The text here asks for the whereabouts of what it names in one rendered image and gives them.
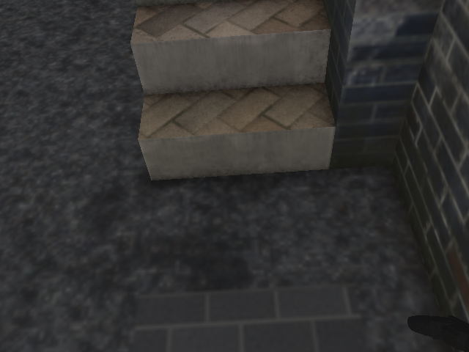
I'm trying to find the robot right hand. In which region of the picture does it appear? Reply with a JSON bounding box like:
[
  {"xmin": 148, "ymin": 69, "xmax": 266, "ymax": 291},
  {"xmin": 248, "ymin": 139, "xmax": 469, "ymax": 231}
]
[{"xmin": 407, "ymin": 315, "xmax": 469, "ymax": 352}]

